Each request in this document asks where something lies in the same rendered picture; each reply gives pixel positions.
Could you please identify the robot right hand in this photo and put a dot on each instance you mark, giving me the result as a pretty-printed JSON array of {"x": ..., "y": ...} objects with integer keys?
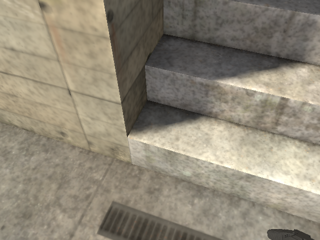
[{"x": 285, "y": 234}]

